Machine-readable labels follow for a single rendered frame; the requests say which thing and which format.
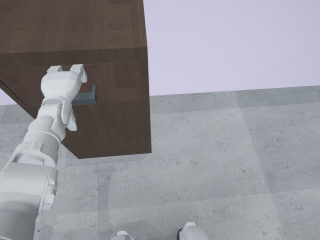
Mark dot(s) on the right robot shin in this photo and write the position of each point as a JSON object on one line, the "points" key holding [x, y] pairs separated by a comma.
{"points": [[189, 224]]}

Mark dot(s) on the handle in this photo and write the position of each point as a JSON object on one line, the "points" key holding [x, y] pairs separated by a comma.
{"points": [[86, 98]]}

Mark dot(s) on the drawer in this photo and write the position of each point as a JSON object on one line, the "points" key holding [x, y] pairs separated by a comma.
{"points": [[114, 81]]}

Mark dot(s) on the right robot thigh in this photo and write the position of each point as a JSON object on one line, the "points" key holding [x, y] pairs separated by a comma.
{"points": [[193, 233]]}

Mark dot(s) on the cabinet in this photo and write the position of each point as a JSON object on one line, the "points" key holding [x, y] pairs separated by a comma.
{"points": [[35, 33]]}

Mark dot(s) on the left robot upper arm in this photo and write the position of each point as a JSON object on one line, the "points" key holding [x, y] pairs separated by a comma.
{"points": [[25, 191]]}

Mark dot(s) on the left robot forearm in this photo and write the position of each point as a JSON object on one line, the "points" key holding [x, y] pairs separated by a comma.
{"points": [[41, 143]]}

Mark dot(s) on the left robot hand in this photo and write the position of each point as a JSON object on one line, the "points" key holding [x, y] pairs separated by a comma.
{"points": [[65, 84]]}

